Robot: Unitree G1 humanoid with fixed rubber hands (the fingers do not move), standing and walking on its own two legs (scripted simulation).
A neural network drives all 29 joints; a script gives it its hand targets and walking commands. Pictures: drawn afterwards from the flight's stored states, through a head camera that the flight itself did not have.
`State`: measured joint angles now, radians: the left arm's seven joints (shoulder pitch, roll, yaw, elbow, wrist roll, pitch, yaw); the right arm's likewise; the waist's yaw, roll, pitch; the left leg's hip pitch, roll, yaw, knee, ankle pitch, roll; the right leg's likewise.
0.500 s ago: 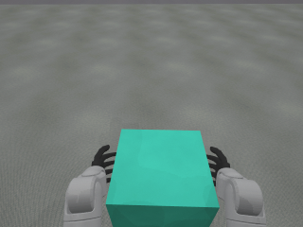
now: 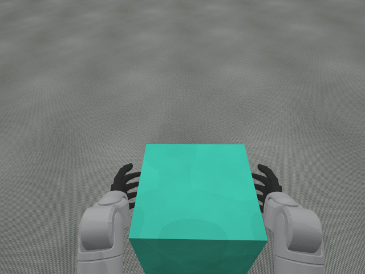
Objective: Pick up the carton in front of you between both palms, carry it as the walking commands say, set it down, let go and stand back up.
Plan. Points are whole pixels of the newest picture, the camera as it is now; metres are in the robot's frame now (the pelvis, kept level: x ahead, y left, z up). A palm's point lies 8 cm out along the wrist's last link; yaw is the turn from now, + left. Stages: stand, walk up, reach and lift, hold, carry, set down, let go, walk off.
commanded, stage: carry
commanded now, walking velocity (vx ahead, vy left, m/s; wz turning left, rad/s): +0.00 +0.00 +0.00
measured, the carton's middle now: (194, 215) +0.27 +0.00 +0.00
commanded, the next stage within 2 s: hold in 1.68 s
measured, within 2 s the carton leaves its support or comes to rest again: neither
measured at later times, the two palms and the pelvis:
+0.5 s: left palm (123, 158) +0.38 +0.17 +0.06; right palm (250, 161) +0.37 -0.13 +0.06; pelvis +0.11 +0.03 -0.01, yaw -2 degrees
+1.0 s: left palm (126, 162) +0.39 +0.17 +0.04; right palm (249, 164) +0.38 -0.13 +0.04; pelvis +0.09 +0.03 +0.00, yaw -2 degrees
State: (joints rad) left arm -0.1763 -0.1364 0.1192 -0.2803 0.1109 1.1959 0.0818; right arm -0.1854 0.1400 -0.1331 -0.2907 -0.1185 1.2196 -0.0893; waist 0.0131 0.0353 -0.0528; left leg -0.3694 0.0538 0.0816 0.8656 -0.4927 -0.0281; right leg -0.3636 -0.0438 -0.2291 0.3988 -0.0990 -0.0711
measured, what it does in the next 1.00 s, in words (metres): steps on the spot: left foot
